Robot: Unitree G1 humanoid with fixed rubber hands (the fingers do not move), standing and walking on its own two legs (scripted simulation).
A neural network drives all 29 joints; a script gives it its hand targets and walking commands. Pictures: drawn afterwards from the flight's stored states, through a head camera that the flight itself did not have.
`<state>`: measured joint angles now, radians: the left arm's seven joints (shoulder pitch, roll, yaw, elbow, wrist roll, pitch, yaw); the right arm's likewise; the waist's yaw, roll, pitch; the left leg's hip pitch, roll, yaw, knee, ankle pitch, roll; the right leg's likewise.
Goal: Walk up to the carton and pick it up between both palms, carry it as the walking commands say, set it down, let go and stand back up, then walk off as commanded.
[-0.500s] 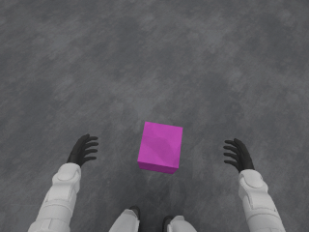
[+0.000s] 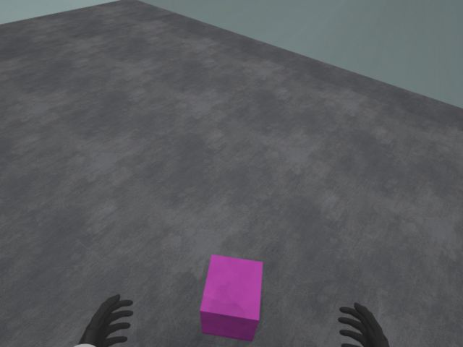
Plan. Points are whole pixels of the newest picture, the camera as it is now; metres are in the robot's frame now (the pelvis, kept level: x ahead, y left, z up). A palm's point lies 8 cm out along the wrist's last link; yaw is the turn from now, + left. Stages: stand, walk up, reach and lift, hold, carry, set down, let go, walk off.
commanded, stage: let go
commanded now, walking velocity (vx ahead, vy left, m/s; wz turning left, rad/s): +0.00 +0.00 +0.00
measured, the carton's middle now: (232, 298) +0.46 -0.01 -0.65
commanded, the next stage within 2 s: stand in 0.22 s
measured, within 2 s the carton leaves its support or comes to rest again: neither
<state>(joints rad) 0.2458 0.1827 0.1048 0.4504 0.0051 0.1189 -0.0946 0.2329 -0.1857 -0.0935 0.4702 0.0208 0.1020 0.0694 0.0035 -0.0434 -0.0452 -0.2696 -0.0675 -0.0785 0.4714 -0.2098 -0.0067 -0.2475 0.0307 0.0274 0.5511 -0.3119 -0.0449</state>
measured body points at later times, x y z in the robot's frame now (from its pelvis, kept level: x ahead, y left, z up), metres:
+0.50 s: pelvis +0.01 +0.01 +0.00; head +0.01 +0.02 +0.45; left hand +0.16 +0.29 -0.09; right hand +0.16 -0.26 -0.09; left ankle +0.03 +0.12 -0.74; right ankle -0.01 -0.09 -0.74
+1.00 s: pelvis +0.02 +0.01 +0.00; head +0.00 +0.02 +0.45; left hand +0.15 +0.30 -0.10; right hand +0.16 -0.27 -0.09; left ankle +0.03 +0.12 -0.74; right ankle -0.01 -0.09 -0.74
